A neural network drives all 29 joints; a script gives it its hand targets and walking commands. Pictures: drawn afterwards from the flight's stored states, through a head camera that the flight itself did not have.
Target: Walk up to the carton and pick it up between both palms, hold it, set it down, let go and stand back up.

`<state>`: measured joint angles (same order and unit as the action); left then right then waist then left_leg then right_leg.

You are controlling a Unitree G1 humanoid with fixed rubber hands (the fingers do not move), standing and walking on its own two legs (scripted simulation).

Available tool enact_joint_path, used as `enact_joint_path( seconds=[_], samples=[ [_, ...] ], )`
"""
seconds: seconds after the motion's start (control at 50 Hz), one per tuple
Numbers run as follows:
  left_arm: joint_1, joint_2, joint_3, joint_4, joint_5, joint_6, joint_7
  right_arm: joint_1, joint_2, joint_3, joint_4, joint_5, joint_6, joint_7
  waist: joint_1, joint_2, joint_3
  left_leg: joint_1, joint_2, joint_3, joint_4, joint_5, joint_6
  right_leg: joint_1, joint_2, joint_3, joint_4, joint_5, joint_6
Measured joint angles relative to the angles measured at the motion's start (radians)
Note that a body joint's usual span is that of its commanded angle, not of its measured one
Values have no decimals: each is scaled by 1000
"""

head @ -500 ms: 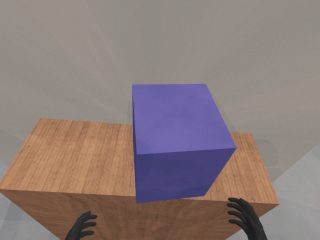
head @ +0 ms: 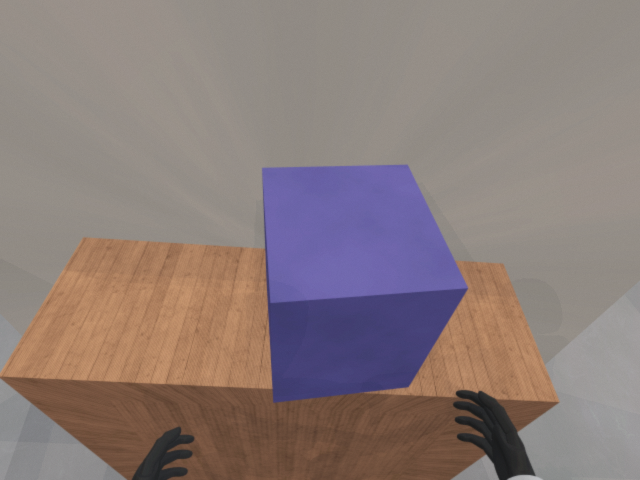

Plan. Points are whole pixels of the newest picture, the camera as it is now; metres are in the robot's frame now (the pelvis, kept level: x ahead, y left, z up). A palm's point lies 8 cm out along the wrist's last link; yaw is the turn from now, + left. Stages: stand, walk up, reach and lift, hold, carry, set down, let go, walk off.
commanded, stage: let go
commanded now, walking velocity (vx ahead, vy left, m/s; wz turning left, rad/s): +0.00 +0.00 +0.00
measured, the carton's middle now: (340, 284) +0.37 -0.03 +0.04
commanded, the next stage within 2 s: stand in 0.04 s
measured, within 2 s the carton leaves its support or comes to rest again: neither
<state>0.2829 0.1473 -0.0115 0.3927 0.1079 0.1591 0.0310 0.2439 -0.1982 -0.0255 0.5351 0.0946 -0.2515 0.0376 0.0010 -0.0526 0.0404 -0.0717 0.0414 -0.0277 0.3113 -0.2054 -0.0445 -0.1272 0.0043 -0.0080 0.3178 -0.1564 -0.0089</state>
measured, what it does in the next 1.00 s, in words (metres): shifts its weight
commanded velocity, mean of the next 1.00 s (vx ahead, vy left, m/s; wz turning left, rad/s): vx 0.00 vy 0.00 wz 0.00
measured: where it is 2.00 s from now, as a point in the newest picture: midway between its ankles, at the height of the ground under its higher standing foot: outside the picture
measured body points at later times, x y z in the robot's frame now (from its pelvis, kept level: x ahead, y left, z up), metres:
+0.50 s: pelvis +0.01 +0.02 -0.01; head +0.03 +0.02 +0.44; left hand +0.14 +0.30 -0.09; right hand +0.15 -0.27 -0.10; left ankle -0.02 +0.15 -0.75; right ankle +0.01 -0.12 -0.75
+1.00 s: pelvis +0.05 +0.03 -0.01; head +0.09 +0.03 +0.44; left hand +0.18 +0.31 -0.11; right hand +0.19 -0.27 -0.10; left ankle -0.02 +0.15 -0.75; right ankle +0.01 -0.12 -0.75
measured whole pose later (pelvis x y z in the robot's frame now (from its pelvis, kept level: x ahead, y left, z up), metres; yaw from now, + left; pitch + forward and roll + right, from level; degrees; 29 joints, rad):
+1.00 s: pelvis +0.05 +0.03 -0.01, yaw +0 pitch +2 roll -2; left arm 0.28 0.32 0.03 0.59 0.08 -0.01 -0.01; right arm 0.24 -0.41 -0.01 0.63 0.04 -0.02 0.00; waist 0.00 0.04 0.04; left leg -0.17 0.03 -0.03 0.51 -0.38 0.00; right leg -0.19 -0.01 -0.01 0.44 -0.29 0.02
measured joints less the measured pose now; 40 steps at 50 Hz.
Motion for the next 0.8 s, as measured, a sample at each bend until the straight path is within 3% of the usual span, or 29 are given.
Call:
enact_joint_path(
  seconds=[0.12, 0.2, 0.34, 0.8],
  samples=[
    [0, 14, 0, 28, 0, -33, -4, -2, -23, 6, -19, -33, 19, 2, 0, 13, 2, -13, 5, 0, 38, -15, 4, 0, 5, 0, 10, -1, 2],
    [0, 81, 19, 86, 0, -98, -13, 0, -70, 16, -60, -52, 78, -3, 0, 43, 2, -39, 10, 0, 122, -62, 15, -4, 10, 1, 41, -16, 10],
    [0, 148, 41, 156, -2, -129, -46, 34, -170, 17, 3, -52, 210, -51, -1, 94, 2, -98, -8, 0, 191, -96, 33, -54, -7, 1, 96, -46, 15],
    [0, 171, 41, 193, -29, -170, -45, -4, -207, 17, 73, -52, 225, -39, -1, 105, 1, -103, -12, 0, 202, -167, 41, -65, -12, -1, 123, -124, 33]
  ],
)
